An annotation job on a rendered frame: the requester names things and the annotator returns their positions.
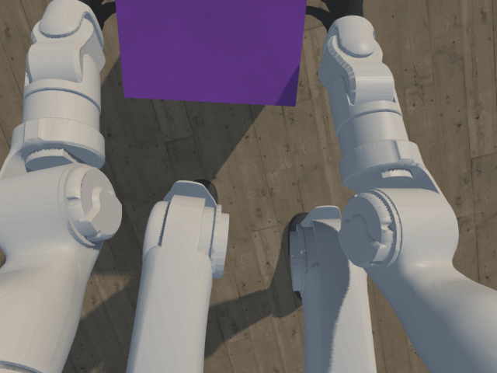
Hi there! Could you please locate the carton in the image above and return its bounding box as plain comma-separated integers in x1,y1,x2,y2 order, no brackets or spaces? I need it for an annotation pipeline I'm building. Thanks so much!
115,0,307,106

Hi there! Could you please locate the robot left forearm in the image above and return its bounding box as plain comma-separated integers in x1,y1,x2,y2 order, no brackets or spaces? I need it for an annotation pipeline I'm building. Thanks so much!
0,0,106,180

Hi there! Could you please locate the robot left upper arm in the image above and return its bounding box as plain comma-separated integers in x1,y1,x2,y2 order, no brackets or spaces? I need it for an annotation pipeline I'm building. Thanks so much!
0,163,122,373

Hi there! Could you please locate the robot left thigh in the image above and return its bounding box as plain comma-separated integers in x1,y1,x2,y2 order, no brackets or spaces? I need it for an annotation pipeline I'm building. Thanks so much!
126,195,229,373

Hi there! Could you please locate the robot right forearm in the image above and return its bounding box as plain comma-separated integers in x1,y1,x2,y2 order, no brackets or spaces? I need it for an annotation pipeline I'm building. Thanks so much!
318,16,446,199

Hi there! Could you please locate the robot left shin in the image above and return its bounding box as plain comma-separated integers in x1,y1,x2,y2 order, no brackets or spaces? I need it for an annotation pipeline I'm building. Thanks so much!
142,180,216,263

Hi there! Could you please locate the robot right upper arm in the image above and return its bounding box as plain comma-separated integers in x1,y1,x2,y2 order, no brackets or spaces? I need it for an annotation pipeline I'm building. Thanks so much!
338,188,497,373

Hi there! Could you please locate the left robot hand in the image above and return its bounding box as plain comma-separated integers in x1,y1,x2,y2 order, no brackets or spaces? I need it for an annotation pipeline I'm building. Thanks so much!
78,0,116,30

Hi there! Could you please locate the right robot hand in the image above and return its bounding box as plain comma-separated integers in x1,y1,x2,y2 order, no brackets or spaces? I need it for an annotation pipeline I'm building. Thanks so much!
305,0,363,33

